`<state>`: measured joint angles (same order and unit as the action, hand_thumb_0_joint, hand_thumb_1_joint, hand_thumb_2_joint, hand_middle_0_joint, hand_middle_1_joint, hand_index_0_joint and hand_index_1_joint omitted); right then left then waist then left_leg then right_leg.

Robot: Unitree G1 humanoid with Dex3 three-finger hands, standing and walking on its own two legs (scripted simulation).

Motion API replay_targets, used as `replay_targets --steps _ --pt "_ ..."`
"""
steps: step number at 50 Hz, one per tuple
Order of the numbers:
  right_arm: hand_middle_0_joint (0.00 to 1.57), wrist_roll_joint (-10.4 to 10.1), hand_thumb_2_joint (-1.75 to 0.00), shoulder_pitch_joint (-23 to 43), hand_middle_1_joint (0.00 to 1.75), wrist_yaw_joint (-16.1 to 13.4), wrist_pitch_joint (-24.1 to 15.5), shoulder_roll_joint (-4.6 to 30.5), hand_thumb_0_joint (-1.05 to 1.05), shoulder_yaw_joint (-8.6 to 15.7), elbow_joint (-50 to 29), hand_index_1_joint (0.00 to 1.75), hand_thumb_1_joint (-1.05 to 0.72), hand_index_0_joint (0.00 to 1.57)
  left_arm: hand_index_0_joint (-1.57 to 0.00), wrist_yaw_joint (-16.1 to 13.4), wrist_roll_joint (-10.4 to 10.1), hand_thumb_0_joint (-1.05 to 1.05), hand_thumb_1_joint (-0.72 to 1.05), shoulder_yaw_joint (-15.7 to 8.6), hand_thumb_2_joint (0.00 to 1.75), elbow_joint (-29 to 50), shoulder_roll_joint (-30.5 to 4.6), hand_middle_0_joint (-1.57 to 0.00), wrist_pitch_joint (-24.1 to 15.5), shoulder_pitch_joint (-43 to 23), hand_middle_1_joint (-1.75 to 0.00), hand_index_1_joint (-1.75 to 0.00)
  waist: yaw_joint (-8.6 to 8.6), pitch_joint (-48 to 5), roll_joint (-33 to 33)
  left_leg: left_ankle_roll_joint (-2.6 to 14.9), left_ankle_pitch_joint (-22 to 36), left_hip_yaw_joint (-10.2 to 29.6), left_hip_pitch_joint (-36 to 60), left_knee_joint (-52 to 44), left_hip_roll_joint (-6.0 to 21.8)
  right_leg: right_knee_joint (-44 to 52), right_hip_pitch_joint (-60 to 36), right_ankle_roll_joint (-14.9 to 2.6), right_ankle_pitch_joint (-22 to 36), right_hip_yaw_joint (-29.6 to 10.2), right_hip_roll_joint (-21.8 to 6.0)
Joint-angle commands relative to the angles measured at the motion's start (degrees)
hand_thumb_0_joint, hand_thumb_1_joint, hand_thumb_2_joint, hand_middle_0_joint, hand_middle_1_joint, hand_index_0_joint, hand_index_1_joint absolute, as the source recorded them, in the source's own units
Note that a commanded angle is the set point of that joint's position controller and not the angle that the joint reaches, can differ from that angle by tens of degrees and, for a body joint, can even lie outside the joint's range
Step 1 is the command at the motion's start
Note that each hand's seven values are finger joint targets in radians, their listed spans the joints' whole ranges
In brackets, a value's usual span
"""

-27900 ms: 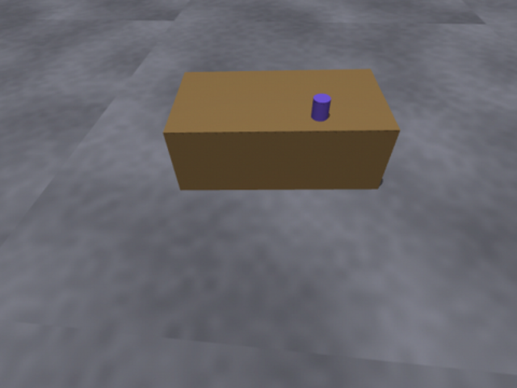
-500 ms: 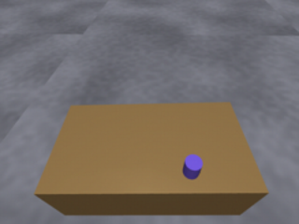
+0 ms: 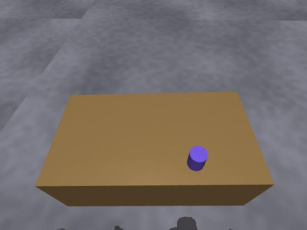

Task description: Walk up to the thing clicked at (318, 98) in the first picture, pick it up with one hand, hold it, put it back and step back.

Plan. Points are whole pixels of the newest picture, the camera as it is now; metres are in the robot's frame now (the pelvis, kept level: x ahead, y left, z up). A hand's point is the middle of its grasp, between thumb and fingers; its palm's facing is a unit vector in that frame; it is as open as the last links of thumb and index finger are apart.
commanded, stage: step back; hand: right
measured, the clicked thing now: (196, 158) +0.46 -0.16 -0.34
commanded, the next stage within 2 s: none
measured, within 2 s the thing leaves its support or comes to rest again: neither
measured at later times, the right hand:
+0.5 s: hand out of the picture -0.03 -0.21 -0.15, palm faces +0.04 +0.90 -0.43, open 7.4 cm
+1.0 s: hand out of the picture -0.15 -0.22 -0.16, palm faces -0.03 +0.90 -0.43, open 7.4 cm
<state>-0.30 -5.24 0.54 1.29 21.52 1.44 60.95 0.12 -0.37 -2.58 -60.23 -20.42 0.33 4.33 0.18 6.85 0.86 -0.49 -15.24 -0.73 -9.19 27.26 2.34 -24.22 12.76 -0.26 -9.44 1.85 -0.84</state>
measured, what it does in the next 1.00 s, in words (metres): walks backwards: right foot, then left foot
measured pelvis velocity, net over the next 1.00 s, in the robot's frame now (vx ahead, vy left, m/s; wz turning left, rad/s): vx -0.23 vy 0.06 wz -0.03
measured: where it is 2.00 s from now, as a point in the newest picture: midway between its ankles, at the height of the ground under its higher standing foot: outside the picture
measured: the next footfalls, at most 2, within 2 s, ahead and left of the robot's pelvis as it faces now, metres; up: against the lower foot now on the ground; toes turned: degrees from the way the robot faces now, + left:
right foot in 0.62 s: -0.11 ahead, -0.08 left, +0.00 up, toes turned -2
left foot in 0.94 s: -0.17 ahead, +0.17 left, +0.00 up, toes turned -4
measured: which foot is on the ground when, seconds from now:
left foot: down 0.00-0.64, up 0.66-0.92, down 0.94-1.00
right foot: down 0.00-0.20, up 0.22-0.60, down 0.62-0.96, up 0.98-1.00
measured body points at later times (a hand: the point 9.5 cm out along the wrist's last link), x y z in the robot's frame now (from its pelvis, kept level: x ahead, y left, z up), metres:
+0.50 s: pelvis -0.10 +0.06 -0.01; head -0.02 +0.08 +0.43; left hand +0.03 +0.36 -0.15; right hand -0.03 -0.26 -0.12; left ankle -0.06 +0.15 -0.74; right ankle -0.14 -0.08 -0.68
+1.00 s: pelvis -0.23 +0.06 -0.02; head -0.17 +0.07 +0.42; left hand -0.07 +0.37 -0.13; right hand -0.15 -0.26 -0.13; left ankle -0.21 +0.17 -0.74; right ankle -0.16 -0.07 -0.73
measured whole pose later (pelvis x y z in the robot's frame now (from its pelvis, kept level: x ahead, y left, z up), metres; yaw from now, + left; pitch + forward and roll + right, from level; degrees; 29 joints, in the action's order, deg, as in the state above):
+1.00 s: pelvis -0.23 +0.06 -0.02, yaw -2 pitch -3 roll +1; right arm 1.6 -10.3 -0.3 1.0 22.3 2.6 50.0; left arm -0.3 1.1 -4.1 -43.5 -22.1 4.0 5.1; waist 0.6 11.0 -2.9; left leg 1.5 -19.3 0.9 -15.6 38.1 -2.9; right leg -46.4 24.6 -0.3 -23.6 -3.8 -0.2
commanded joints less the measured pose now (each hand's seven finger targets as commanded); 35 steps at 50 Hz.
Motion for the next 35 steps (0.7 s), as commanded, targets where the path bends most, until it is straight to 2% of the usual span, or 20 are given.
replay_targets --steps 1,2,5,8,9,10,11,12,13,14,16,20,23,27,30,31,32,33,34,35 --pt "0.2 0.1 -0.9 -3.3 0.3 -0.5 1.0 10.8 0.0 3.4 -5.6 0.3 -0.9 0.2 -0.2 -1.4 1.5 0.0 0.9 -4.1 0.9 7.8 -17.3 -0.2 -0.1 -2.8 -0.3 -0.3 0.24 -10.9 -12.3 2.81 -15.2 1.1 -4.6 23.2 -4.3 5.0 -0.8 -14.59 21.1 -18.4 -19.5" --pt "0.2 0.2 -0.9 -4.5 0.3 -0.4 1.4 10.6 0.0 3.6 -6.2 0.3 -0.9 0.2 -0.2 -1.5 2.1 0.0 0.9 -4.3 0.9 8.7 -17.3 -0.2 0.0 -3.8 -0.3 -0.3 -0.43 -10.2 -11.9 3.38 -17.8 4.3 -5.2 26.2 -2.7 3.9 1.7 -15.34 19.3 -17.2 -19.8" --pt "0.2 -0.2 -0.9 -8.4 0.3 -0.4 1.2 11.4 0.0 4.2 -6.9 0.3 -0.9 0.2 -0.2 -1.8 2.4 0.0 0.9 -3.6 0.9 11.4 -15.9 -0.2 0.5 -7.0 -0.3 -0.3 -2.2 -11.1 -12.5 3.12 -12.9 4.8 -5.9 21.3 -1.8 -1.4 2.0 -12.05 20.3 -13.4 -16.3" --pt "0.2 1.7 -0.9 -10.5 0.3 -0.5 0.2 11.2 0.0 4.8 -6.7 0.3 -0.9 0.2 -0.2 -1.3 1.5 0.0 0.9 -3.0 0.9 12.9 -14.4 -0.2 2.1 -6.4 -0.3 -0.3 -2.81 -9.8 -5.8 2.1 3.4 1.7 -2.2 -0.7 -2.0 -10.6 4.4 -6.99 8.6 -9.2 -9.9" --pt "0.2 3.1 -0.9 -9.0 0.3 -0.7 -0.2 15.5 0.0 5.9 -8.2 0.3 -0.9 0.2 -0.2 -1.3 0.9 0.0 0.9 -2.5 0.9 13.7 -11.5 -0.2 2.6 -4.2 -0.3 -0.3 -1.56 -8.9 5.7 3.54 15.4 16.0 -1.9 -8.3 7.9 -19.5 9.2 -3.56 -3.0 -6.5 -2.1" --pt "0.2 3.2 -0.9 -4.7 0.3 -0.7 -0.6 20.4 0.0 6.8 -9.8 0.3 -0.9 0.2 -0.2 -1.6 0.8 0.0 0.9 -2.5 0.9 13.5 -10.3 -0.2 2.9 -2.7 -0.3 -0.3 0.21 -8.2 11.4 8.19 27.7 24.6 -0.3 -8.7 15.4 -29.0 15.8 -1.35 -23.8 -6.7 7.4" --pt "0.2 2.8 -0.9 -4.9 0.3 -0.7 -0.7 22.9 0.0 7.3 -11.3 0.3 -0.9 0.2 -0.2 -2.4 1.5 0.0 0.9 -3.1 0.9 13.3 -12.0 -0.2 3.0 -4.0 -0.3 -0.3 -2.67 -9.4 13.1 12.22 28.9 29.8 -5.5 -9.4 19.5 -36.6 13.6 -0.78 -29.5 -13.5 7.9" --pt "0.2 2.5 -0.9 -3.3 0.3 -1.2 -0.9 20.2 0.0 6.8 -11.6 0.3 -0.9 0.2 -0.2 -2.6 1.6 0.0 0.9 -3.6 0.9 12.7 -13.0 -0.2 3.2 -5.3 -0.3 -0.3 -2.38 -8.4 8.6 12.42 28.2 26.3 -5.5 -8.4 18.3 -42.1 13.7 -1.14 -26.6 -16.1 7.6" --pt "0.2 2.6 -0.9 -0.2 0.3 -1.7 -1.0 17.6 0.0 6.0 -11.9 0.3 -0.9 0.2 -0.2 -2.7 1.1 0.0 0.9 -3.5 0.9 11.9 -13.1 -0.2 3.2 -3.0 -0.3 -0.3 0.04 -7.7 5.8 10.48 31.2 19.5 -1.6 -5.6 14.4 -44.8 17.5 -0.92 -22.7 -16.8 8.1" --pt "0.2 2.8 -0.9 2.0 0.3 -2.1 -1.1 15.7 0.0 5.5 -12.6 0.3 -0.9 0.2 -0.2 -2.5 0.5 0.0 0.9 -3.2 0.9 11.2 -12.4 -0.2 3.2 0.5 -0.3 -0.3 2.04 -8.1 6.1 10.6 33.1 15.3 2.3 -3.2 12.2 -46.6 20.3 -0.79 -19.2 -15.9 8.0" --pt "0.2 2.1 -0.9 -1.2 0.3 -2.7 -1.3 14.0 0.0 5.4 -13.1 0.3 -0.9 0.2 -0.2 -2.1 1.1 0.0 0.9 -3.7 0.9 11.8 -13.0 -0.2 2.8 2.2 -0.3 -0.3 1.43 -9.7 6.6 9.52 37.2 13.4 7.9 -0.4 11.1 -46.2 20.1 0.26 -17.0 -13.9 7.0" --pt "0.2 1.6 -0.9 -6.0 0.3 -3.2 -1.1 13.9 0.0 5.7 -13.4 0.3 -0.9 0.2 -0.2 -1.8 1.5 0.0 0.9 -3.9 0.9 14.9 -12.2 -0.2 2.3 -0.5 -0.3 -0.3 -2.12 -8.7 4.6 13.05 38.0 14.0 11.7 0.6 13.0 -38.3 19.0 2.21 -19.4 -12.0 6.3" --pt "0.2 1.5 -0.9 -6.9 0.3 -3.2 -1.0 14.6 0.0 5.8 -14.1 0.3 -0.9 0.2 -0.2 -1.5 1.4 0.0 0.9 -4.1 0.9 15.9 -11.4 -0.2 2.2 0.6 -0.3 -0.3 -2.84 -9.9 6.3 14.25 35.9 14.3 12.7 1.3 14.2 -30.5 16.6 1.93 -19.4 -10.1 4.5" --pt "0.2 1.4 -0.9 -4.7 0.3 -2.7 -0.6 15.3 0.0 5.6 -15.8 0.3 -0.9 0.2 -0.2 -0.9 1.6 0.0 0.9 -4.3 0.9 15.0 -10.8 -0.2 1.7 4.6 -0.3 -0.3 -1.51 -12.3 7.6 12.79 28.5 12.7 7.5 2.8 13.2 -16.5 7.1 0.45 -16.7 -5.4 2.4" --pt "0.2 0.9 -0.9 -1.3 0.3 -2.1 0.0 15.5 0.0 5.3 -16.6 0.3 -0.9 0.2 -0.2 -0.7 2.1 0.0 0.9 -4.5 0.9 12.9 -10.3 -0.2 1.1 10.2 -0.3 -0.3 1.68 -12.5 6.3 9.6 20.7 10.9 -0.9 6.1 11.9 -1.2 -3.0 -1.55 -3.3 -3.2 1.8" --pt "0.2 0.4 -0.9 -1.7 0.3 -2.0 0.0 13.9 0.0 4.8 -16.7 0.3 -0.9 0.2 -0.2 -0.8 2.7 0.0 0.9 -5.2 0.9 13.4 -13.1 -0.2 0.7 9.8 -0.3 -0.3 1.24 -12.7 0.9 6.64 13.9 9.3 -7.1 8.6 8.6 -0.8 -6.7 -3.15 1.6 -9.6 -2.0" --pt "0.2 0.0 -0.9 -0.6 0.3 -1.9 0.0 11.8 0.0 4.4 -17.4 0.3 -0.9 0.2 -0.2 -0.6 2.3 0.0 0.9 -6.4 0.9 14.7 -17.6 -0.2 0.8 7.6 -0.3 -0.3 1.63 -9.2 -10.0 2.35 -0.8 5.1 -14.9 16.8 -1.7 1.7 -3.5 -10.09 4.0 -23.0 -10.7" --pt "0.2 0.0 -0.9 0.4 0.3 -2.5 0.4 11.5 0.0 4.7 -16.9 0.3 -0.9 0.2 -0.2 -0.5 2.4 0.0 0.9 -6.8 0.9 16.2 -20.7 -0.2 0.8 4.6 -0.3 -0.3 2.96 -5.8 -17.6 0.76 -20.5 3.2 -14.6 31.4 -7.2 6.5 5.4 -18.24 6.3 -31.9 -20.8" --pt "0.2 0.3 -0.9 -1.3 0.3 -2.5 0.8 12.6 0.0 4.9 -16.1 0.3 -0.9 0.2 -0.2 -0.6 2.6 0.0 0.9 -6.5 0.9 18.0 -18.9 -0.2 0.4 2.5 -0.3 -0.3 1.63 -3.8 -13.8 0.48 -21.3 8.7 -14.2 39.7 -6.7 6.8 8.8 -18.6 8.5 -32.3 -21.6" --pt "0.2 -0.1 -0.9 -3.7 0.3 -2.4 0.7 13.1 0.0 4.6 -15.3 0.3 -0.9 0.2 -0.2 -0.9 1.6 0.0 0.9 -5.8 0.9 18.9 -16.4 -0.2 0.4 0.5 -0.3 -0.3 0.13 -3.5 -8.9 0.53 -17.7 10.3 -14.8 41.5 -7.4 4.0 7.5 -16.6 13.2 -25.1 -17.6"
